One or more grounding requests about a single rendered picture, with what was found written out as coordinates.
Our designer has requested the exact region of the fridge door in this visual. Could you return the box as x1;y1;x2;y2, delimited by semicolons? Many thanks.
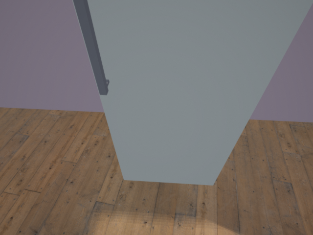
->
72;0;313;186

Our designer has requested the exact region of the handle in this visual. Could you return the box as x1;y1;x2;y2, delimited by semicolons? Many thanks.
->
73;0;109;95

